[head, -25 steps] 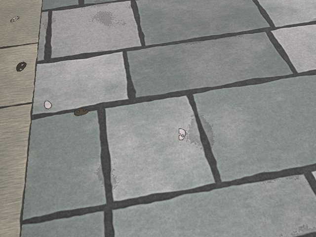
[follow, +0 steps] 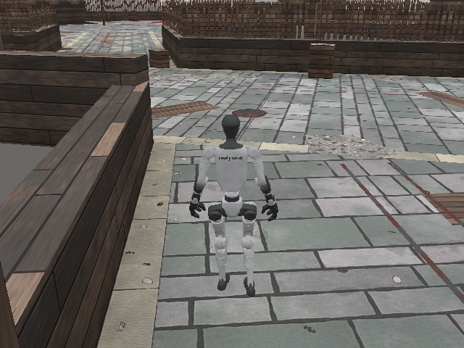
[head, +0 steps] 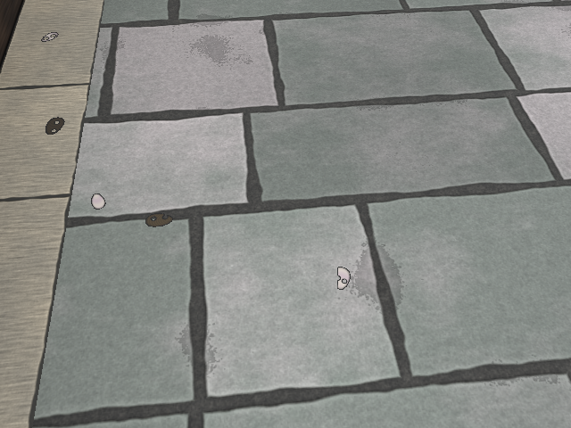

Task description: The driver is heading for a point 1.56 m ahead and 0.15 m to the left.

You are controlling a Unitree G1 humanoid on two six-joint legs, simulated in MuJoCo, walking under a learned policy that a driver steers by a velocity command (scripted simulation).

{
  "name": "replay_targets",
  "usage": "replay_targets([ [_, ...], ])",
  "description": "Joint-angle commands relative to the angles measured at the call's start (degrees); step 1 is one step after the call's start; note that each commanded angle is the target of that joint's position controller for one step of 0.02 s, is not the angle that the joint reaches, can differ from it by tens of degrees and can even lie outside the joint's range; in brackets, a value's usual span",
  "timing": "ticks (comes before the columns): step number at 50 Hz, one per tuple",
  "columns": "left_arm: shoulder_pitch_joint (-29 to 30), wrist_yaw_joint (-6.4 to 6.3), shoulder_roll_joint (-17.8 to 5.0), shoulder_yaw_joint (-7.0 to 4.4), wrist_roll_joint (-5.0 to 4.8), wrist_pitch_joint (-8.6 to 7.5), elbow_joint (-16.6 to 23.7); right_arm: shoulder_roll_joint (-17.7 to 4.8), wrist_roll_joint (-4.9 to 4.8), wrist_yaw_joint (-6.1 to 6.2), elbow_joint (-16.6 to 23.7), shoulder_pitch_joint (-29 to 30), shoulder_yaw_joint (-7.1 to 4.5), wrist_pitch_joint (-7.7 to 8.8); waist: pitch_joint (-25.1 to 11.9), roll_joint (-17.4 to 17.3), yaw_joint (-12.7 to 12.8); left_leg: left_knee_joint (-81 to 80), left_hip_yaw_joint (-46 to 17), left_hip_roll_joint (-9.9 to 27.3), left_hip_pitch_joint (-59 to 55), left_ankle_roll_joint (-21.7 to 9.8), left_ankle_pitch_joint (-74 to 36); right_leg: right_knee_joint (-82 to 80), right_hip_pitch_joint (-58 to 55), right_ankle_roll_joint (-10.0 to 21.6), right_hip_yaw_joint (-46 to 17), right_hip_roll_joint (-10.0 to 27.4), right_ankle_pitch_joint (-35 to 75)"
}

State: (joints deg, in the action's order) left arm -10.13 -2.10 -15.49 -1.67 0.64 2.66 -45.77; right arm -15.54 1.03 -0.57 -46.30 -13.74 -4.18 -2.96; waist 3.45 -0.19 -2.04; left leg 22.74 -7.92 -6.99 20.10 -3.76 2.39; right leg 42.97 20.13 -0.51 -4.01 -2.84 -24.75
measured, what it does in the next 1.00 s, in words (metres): steps on the spot: right foot, then left foot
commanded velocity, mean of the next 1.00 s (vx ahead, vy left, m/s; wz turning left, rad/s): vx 0.01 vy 0.00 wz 0.25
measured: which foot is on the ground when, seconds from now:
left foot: down 0.00-0.08, up 0.10-0.50, down 0.52-1.00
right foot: up 0.00-0.06, down 0.08-0.52, up 0.54-1.00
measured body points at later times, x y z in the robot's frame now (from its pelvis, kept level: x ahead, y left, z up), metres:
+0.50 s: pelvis -0.02 -0.01 +0.00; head +0.01 +0.01 +0.45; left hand -0.01 +0.29 -0.12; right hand +0.20 -0.22 -0.11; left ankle -0.07 +0.08 -0.73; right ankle +0.01 -0.12 -0.74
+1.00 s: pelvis -0.03 -0.01 -0.01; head +0.00 -0.01 +0.44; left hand -0.02 +0.28 -0.13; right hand +0.15 -0.24 -0.14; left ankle -0.06 +0.08 -0.74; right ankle -0.03 -0.10 -0.74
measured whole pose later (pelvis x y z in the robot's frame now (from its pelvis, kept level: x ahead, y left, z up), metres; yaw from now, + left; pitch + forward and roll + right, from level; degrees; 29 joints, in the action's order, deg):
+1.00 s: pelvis -0.03 -0.01 -0.01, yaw +12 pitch -1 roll +1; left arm -14.0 0.5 -14.9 -2.5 0.3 2.9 -47.7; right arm -15.5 1.1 1.8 -47.9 -9.1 -2.1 -2.2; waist 3.9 -1.1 1.1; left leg 30.8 8.2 -0.3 11.4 -2.8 18.3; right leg 34.4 12.3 2.0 2.5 -0.6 -21.4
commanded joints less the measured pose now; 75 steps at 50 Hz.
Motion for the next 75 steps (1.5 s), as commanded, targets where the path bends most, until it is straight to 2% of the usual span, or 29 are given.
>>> replay_targets([
  [1, -6.54, -0.64, -4.42, -1.01, -0.58, -1.23, 1.75, -8.79, 0.02, -0.14, 3.79, 2.51, -2.55, -0.17, -6.00, -8.89, 2.58, -11.21, -19.80, 12.81, -0.86, -4.92, 19.54, -8.15, -7.29, 1.73, 1.93, -2.55, 1.22],
  [3, -11.00, -1.37, -5.16, -1.28, -0.22, -2.04, 0.75, -8.22, -0.79, -0.03, 4.30, 4.57, -2.53, -0.45, -4.95, -7.89, 5.19, -9.24, -18.39, 9.46, 4.05, -0.70, 23.35, -22.21, -15.32, 3.76, 1.54, -1.93, 6.00],
  [4, -10.81, -2.00, -9.59, -2.25, 0.49, -2.38, 1.43, -5.93, -1.45, 0.13, 4.88, 3.20, -1.97, -0.30, -4.42, 0.18, 4.07, -0.93, -13.38, 4.77, 8.21, 2.68, 27.56, -31.04, -17.28, 5.97, -8.70, 7.64, -1.53],
  [5, -4.39, -2.09, -14.93, -3.46, 0.98, -2.26, 3.88, -4.31, -1.92, 0.33, 5.74, 3.08, -1.97, 0.14, -2.65, 14.62, 2.65, 17.04, 0.90, -5.08, 14.54, 4.28, 27.32, -37.13, -12.40, 11.66, -26.61, 22.46, -7.91],
  [6, -0.41, -1.67, -12.56, -3.00, 1.73, -2.15, 4.62, -8.89, 0.67, 0.59, 4.45, 2.81, -2.87, 0.45, -0.37, 6.69, 1.35, 28.96, 1.26, 0.33, 12.14, 4.75, 26.06, -35.15, -4.20, 14.18, -23.09, 24.42, -0.03],
  [8, 3.70, -1.28, -6.47, -1.28, 1.18, -2.64, 5.68, -7.90, 0.77, -0.12, 2.44, -1.23, -2.99, 0.13, -1.14, 3.70, -2.28, 39.74, 1.83, 1.08, 7.88, 4.60, 20.82, -30.78, -2.25, 11.86, -11.51, 17.27, 15.27],
  [10, 3.50, -1.23, -6.10, -1.11, 0.93, -2.88, 6.51, -7.27, 0.76, -0.72, 1.54, -2.94, -2.65, -0.65, -2.38, 7.06, -1.56, 44.44, 4.09, 1.87, 10.67, 5.51, 19.64, -27.96, -7.72, 10.98, -4.84, 14.09, 24.98],
  [14, -5.58, -0.87, -8.02, -2.07, 0.78, -2.72, 4.31, -5.98, 0.05, -1.73, 4.42, 4.01, -1.52, -1.23, -3.42, 7.80, 4.07, 36.23, 6.00, 4.06, 14.92, 7.59, 21.64, -23.93, -20.51, 12.71, -2.94, 16.41, 38.38],
  [16, -6.78, -0.57, -9.07, -2.62, 0.90, -2.62, 3.89, -5.54, -0.27, -2.07, 5.32, 5.36, -1.12, -1.46, -4.22, 8.76, 4.96, 31.66, 7.03, 4.75, 12.83, 7.52, 23.49, -22.69, -22.32, 12.90, -2.01, 17.65, 40.52],
  [23, -4.12, 1.09, -11.28, -3.86, 0.90, -2.25, 3.76, -5.22, -1.34, -2.00, 7.38, 5.37, -0.46, -1.25, -5.79, 11.46, 4.05, 14.17, 12.62, 4.48, -1.62, 3.90, 23.00, -17.47, -16.83, 10.85, 2.99, 19.15, 42.14],
  [25, -3.63, 1.13, -11.07, -3.95, 0.16, -1.94, 3.25, -5.05, -0.43, -1.34, 6.65, 2.45, -0.32, -0.30, -6.32, 7.82, 1.17, -0.94, 11.51, 4.07, -10.90, 2.16, 10.62, -11.08, -10.99, 6.62, 6.23, 17.57, 33.95],
  [26, -5.46, 1.32, -8.90, -3.46, 0.39, -1.74, 3.28, -8.84, 0.62, -0.67, 6.42, 0.48, -1.09, 0.62, -7.55, -1.86, 0.62, -7.33, -0.29, 11.59, -19.60, 0.41, 6.69, -0.97, -1.70, 2.81, 9.84, 14.17, 21.10],
  [27, -4.05, 1.28, -2.98, -1.69, 0.85, -1.36, 7.19, -17.22, -0.05, -0.48, 7.82, 0.36, -2.67, 1.29, -6.00, -16.44, 1.59, -6.53, -21.63, 29.07, -22.50, -7.07, -19.30, 8.39, 13.88, -1.20, 12.84, 3.90, -10.70],
  [28, -0.71, 0.37, -5.85, -2.06, 0.89, -0.29, 6.83, -15.22, -0.65, -0.13, 5.86, -5.29, -2.77, 1.48, -8.31, -9.67, -2.99, -3.74, -17.71, 30.01, -19.61, -13.43, -24.99, 15.60, 10.98, -0.94, 4.67, 5.14, -12.23],
  [30, -2.17, 0.94, -5.97, -2.19, -0.49, 0.12, 4.51, -7.02, -0.43, 0.60, 6.17, 3.19, 0.10, 1.40, -3.02, -6.28, 1.98, -5.25, -6.87, 22.24, -14.58, -10.50, -18.97, 15.83, 9.28, -0.45, 2.47, 6.62, -3.55],
  [32, -5.49, 1.69, -6.89, -2.48, 0.57, 0.07, 1.63, -3.79, -0.36, 1.59, 6.50, 7.49, 1.64, 1.68, -3.92, -8.28, 3.68, -5.46, -0.59, 17.43, -14.76, -7.36, -23.01, 12.90, 4.97, -0.93, 3.73, 5.92, 2.41],
  [34, -7.40, 2.39, -5.15, -1.86, 0.23, 0.42, -0.34, -2.50, -0.04, 1.83, 4.94, 6.28, 2.76, 2.30, -5.80, -6.03, 3.74, -5.55, 2.83, 17.07, -15.03, -6.32, -23.95, 8.03, -0.15, -1.39, 3.08, 4.88, 3.57],
  [39, -4.22, 2.31, -5.75, -1.86, 0.00, 0.81, -0.32, -7.91, 0.13, 2.45, 2.16, 3.79, 1.52, 1.87, -2.15, -7.22, 1.04, -4.32, 1.92, 19.82, -14.78, -7.33, -14.15, 1.37, -0.23, -0.28, 3.57, 3.03, 1.09],
  [46, -3.84, 2.43, -3.96, -1.78, -0.40, 0.19, 0.74, -8.12, 0.31, 2.66, 1.29, 4.16, 0.33, 1.46, -2.68, -5.56, 1.33, -1.41, 0.86, 23.59, -15.63, -9.85, -16.10, -0.28, 0.08, 1.41, 6.01, 3.26, -3.32],
  [48, -5.03, 2.60, -3.38, -1.75, -0.56, -0.18, 0.83, -8.54, 0.15, 2.65, 1.21, 5.20, -0.03, 1.32, -3.80, -5.60, 2.47, 1.27, 2.62, 23.13, -15.08, -8.42, -16.41, -6.14, -3.39, 2.42, 7.15, 2.58, -0.23],
  [50, -6.61, 2.60, -4.43, -1.95, -0.15, -1.13, 0.95, -8.91, 0.01, 2.55, 0.88, 5.34, -0.47, 1.12, -4.26, -2.67, 4.46, 7.84, 6.70, 20.13, -10.12, -3.27, -7.20, -20.23, -10.83, 4.29, 3.66, 3.06, 12.69],
  [51, -8.16, 2.25, -10.44, -3.28, 0.95, -1.90, 1.35, -6.61, 0.25, 2.25, 2.19, 4.53, -0.10, 1.04, -5.52, 9.18, 3.79, 21.45, 12.59, 13.74, -0.83, 1.05, 7.60, -26.36, -17.41, 7.46, -12.97, 13.90, 24.35],
  [52, -11.25, 2.33, -16.25, -4.97, 0.28, -1.90, 0.66, -3.88, -0.12, 2.90, 5.31, 9.26, 0.78, 0.36, -3.05, 16.76, 5.97, 29.93, 12.81, 2.83, 10.49, 3.48, 34.54, -26.07, -16.85, 17.27, -26.88, 25.00, 46.36],
  [53, -12.67, 2.19, -14.06, -4.73, -0.01, -1.83, 0.08, -5.06, 0.36, 3.16, 4.51, 8.54, 0.70, -0.12, -3.90, 8.66, 5.58, 38.05, 6.82, 5.53, 10.59, 3.68, 34.61, -25.37, -16.80, 20.21, -24.33, 24.17, 45.17],
  [55, -4.31, 1.65, -9.48, -3.69, -0.43, -1.05, 1.99, -6.12, -0.46, 2.54, 2.82, 6.69, 0.29, 0.11, -0.75, 3.80, 1.99, 39.00, 5.26, 7.49, 11.40, 4.16, 24.89, -25.86, -13.86, 15.94, -15.52, 16.27, 34.71],
  [57, -1.94, 1.38, -8.34, -3.38, -0.66, -0.83, 3.09, -7.29, 0.69, 1.84, 2.20, 5.37, -0.07, 0.31, -2.74, 5.48, 1.61, 38.96, 5.98, 7.18, 11.13, 5.34, 20.41, -25.18, -16.01, 14.02, -12.71, 12.60, 37.65],
  [60, -4.68, 1.70, -9.66, -3.91, -0.72, -1.07, 2.50, -6.34, 0.19, 1.43, 2.71, 5.21, 0.15, 0.11, -4.62, 4.14, 2.47, 36.65, 6.05, 6.90, 11.52, 6.69, 19.03, -24.29, -18.13, 13.95, -13.03, 11.97, 38.37],
  [67, -6.44, 1.65, -11.58, -4.73, 0.18, -0.67, 2.80, -6.80, -0.12, 2.10, 4.95, 8.07, 0.36, 0.23, -3.84, 6.69, 4.50, 27.22, 4.98, 6.17, 10.82, 6.86, 20.18, -23.32, -16.32, 14.62, -19.83, 11.81, 31.06],
  [75, -0.65, 2.30, -12.32, -5.27, 0.12, -0.18, 4.29, -7.05, -1.08, 2.91, 6.13, 3.34, 0.93, 2.02, -5.55, 7.83, 1.48, 9.45, 4.01, 3.49, -4.53, 4.16, 18.22, -19.03, -10.25, 10.44, -26.44, 8.93, 35.89],
])
Keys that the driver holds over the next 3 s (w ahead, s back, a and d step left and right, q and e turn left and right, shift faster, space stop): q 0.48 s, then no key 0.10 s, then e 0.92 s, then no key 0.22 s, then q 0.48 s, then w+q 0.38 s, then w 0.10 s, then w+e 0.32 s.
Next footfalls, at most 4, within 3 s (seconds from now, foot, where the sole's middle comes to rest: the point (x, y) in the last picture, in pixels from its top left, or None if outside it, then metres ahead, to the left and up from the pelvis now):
0.08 right None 0.04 -0.11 -0.77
0.52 left None -0.03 0.09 -0.77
1.02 right None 0.01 -0.09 -0.77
1.54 left None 0.04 0.11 -0.77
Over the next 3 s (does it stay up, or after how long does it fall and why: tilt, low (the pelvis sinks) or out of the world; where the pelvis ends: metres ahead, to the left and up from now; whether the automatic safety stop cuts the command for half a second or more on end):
stays up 0.26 0.07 0.01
